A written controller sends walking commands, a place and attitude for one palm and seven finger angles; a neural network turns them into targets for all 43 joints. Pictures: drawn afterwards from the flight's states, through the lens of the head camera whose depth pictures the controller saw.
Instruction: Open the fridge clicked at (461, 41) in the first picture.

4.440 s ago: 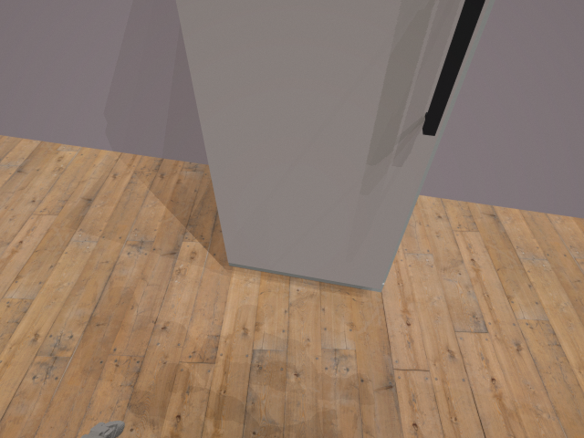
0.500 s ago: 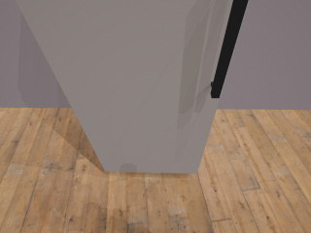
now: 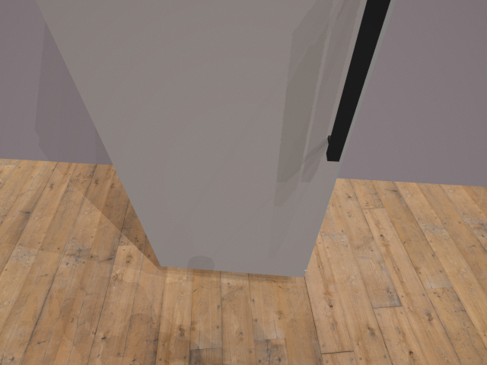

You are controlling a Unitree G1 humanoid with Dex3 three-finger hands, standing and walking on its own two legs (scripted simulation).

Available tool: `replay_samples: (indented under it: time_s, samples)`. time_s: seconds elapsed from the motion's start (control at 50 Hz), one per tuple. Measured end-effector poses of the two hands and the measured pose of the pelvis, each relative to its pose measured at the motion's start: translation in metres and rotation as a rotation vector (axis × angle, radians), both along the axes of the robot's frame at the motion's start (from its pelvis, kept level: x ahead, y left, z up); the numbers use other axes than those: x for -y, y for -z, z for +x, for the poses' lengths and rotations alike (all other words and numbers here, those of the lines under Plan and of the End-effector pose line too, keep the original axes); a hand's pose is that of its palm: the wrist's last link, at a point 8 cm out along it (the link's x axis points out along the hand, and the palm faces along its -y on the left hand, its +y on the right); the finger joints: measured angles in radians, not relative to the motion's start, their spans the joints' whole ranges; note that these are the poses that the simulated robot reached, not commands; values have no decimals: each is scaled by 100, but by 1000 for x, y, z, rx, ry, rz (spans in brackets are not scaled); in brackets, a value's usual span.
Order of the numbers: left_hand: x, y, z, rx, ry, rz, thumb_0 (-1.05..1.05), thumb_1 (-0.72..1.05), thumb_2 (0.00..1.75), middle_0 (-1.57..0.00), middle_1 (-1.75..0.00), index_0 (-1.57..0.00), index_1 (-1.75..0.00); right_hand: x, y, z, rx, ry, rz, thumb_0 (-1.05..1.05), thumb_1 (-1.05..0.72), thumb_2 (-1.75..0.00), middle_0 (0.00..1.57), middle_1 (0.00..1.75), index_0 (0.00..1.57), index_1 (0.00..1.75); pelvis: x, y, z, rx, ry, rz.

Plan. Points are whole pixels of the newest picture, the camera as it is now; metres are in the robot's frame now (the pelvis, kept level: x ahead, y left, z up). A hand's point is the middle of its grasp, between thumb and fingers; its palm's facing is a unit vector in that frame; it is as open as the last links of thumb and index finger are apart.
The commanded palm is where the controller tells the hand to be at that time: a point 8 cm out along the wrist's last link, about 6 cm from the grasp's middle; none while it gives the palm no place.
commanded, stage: look again from close up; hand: right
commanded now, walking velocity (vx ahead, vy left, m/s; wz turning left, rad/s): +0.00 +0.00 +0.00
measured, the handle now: (354, 66) +0.55 -0.16 +0.23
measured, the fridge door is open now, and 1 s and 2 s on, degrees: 0 0 0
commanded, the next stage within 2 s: none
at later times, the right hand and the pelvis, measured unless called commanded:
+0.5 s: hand out of the picture +0.01 -0.19 -0.16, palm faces +0.05 +0.95 -0.31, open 7.4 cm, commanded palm none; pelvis -0.04 +0.04 -0.01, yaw -2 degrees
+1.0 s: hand out of the picture -0.05 -0.19 -0.18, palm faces +0.02 +0.97 -0.25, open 7.4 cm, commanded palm none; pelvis -0.06 +0.02 +0.00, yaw -2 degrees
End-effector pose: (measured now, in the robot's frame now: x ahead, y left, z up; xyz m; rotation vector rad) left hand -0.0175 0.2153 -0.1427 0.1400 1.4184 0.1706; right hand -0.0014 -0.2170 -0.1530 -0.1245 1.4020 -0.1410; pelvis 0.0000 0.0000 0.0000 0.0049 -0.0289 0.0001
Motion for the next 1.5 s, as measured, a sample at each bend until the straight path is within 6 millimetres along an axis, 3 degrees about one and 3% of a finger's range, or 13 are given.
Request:
replay_samples:
  time_s: [0.14,0.3,0.46,0.54,0.64,0.86,0.98,1.08,1.22,1.38,1.5]
  samples:
    - [-3,0,-5,22,10,-2,0,90,89,-20,-30,-20,-30,2,0,-7,9,-20,-15,0,-91,-90,20,30,20,30,-3,3,-5,-9,25,-14]
    - [-48,4,24,165,32,59,1,90,89,-20,-30,-20,-30,15,-10,3,146,-6,-102,0,-91,-90,20,30,20,30,-18,10,-15,27,33,-5]
    - [-89,-14,53,307,85,105,0,90,89,-20,-30,-20,-30,17,-25,7,245,-34,-146,0,-91,-90,20,30,20,30,-33,9,-38,45,26,-8]
    - [-100,-20,51,317,107,117,0,90,89,-20,-30,-20,-30,15,-28,1,256,-44,-150,0,-91,-90,20,30,20,30,-39,7,-48,41,29,-8]
    - [-107,-21,30,265,112,122,0,90,89,-20,-30,-20,-30,14,-26,-13,232,-44,-146,0,-91,-90,20,30,20,30,-43,6,-56,33,33,-4]
    - [-92,-12,-39,62,69,102,0,90,89,-20,-30,-20,-30,16,-15,-43,125,-31,-111,0,-91,-90,20,30,20,30,-35,4,-60,17,40,6]
    - [-71,-9,-53,10,52,77,1,90,89,-20,-30,-20,-30,17,-9,-52,82,-23,-90,0,-91,-90,20,30,20,30,-26,4,-58,16,41,4]
    - [-56,-7,-44,16,51,57,1,90,89,-20,-30,-20,-30,17,-7,-54,61,-15,-76,0,-91,-90,20,30,20,30,-19,4,-54,11,43,4]
    - [-41,-4,-10,77,69,36,1,90,89,-20,-30,-20,-30,15,-7,-50,52,-6,-67,0,-91,-90,20,30,20,30,-12,3,-46,10,41,1]
    - [-34,-7,31,152,92,31,0,90,89,-20,-30,-20,-30,11,-7,-39,61,1,-62,0,-91,-90,20,30,20,30,-10,2,-37,13,39,1]
    - [-34,-8,44,171,98,31,0,90,89,-20,-30,-20,-30,8,-7,-31,69,0,-55,0,-91,-90,20,30,20,30,-11,1,-32,15,38,0]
